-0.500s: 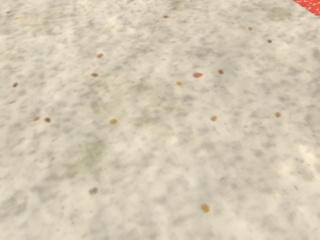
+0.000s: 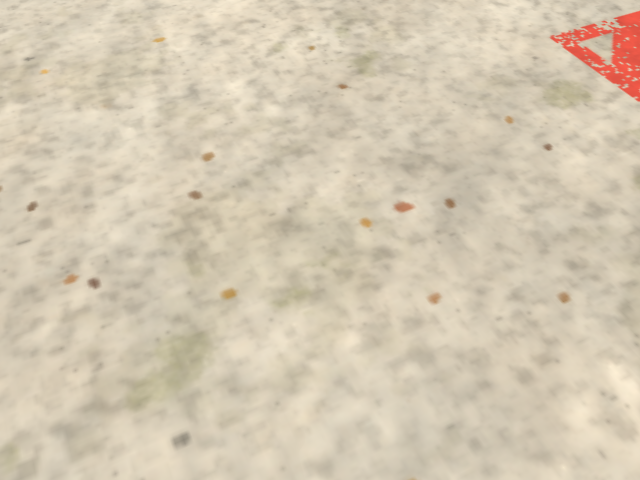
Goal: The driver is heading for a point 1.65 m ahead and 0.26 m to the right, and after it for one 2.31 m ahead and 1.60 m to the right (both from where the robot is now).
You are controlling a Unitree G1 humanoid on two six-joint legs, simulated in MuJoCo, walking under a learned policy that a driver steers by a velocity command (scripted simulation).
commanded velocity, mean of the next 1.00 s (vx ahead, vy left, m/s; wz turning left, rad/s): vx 0.01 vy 0.00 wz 0.00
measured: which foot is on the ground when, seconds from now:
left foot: down 0.00-1.00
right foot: down 0.00-1.00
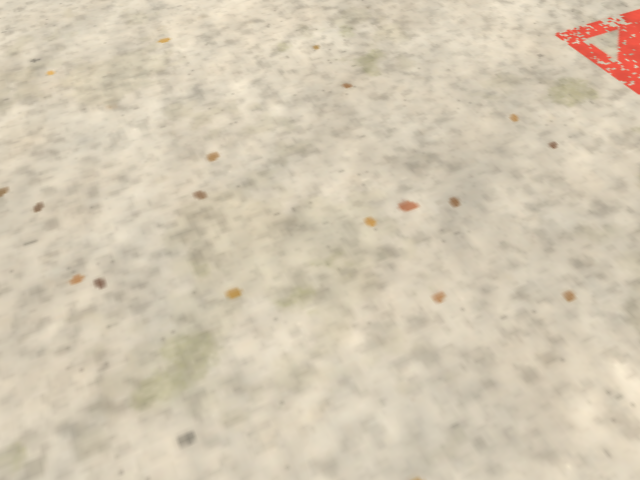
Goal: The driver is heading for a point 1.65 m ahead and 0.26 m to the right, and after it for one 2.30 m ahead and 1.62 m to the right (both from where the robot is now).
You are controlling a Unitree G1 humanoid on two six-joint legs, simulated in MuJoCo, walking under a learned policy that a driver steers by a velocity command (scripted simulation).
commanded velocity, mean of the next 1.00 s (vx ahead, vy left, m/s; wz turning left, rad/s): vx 0.26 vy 0.00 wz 0.00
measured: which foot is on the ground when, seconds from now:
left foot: down 0.00-1.00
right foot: down 0.00-0.54, up 0.56-1.00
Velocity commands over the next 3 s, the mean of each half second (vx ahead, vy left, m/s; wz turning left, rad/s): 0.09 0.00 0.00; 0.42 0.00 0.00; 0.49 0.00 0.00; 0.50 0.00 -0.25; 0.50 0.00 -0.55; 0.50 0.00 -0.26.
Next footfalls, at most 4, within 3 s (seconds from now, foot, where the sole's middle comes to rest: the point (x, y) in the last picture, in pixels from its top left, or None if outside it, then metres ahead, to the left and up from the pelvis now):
1.02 right None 0.47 -0.08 -0.78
1.56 left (261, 364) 0.78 0.17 -0.78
2.12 right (365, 268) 1.07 -0.08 -0.78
2.60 left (336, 180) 1.41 -0.01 -0.78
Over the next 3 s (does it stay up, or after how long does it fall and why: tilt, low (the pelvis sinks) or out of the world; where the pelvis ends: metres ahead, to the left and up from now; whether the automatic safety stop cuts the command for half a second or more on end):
stays up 1.37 -0.12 0.01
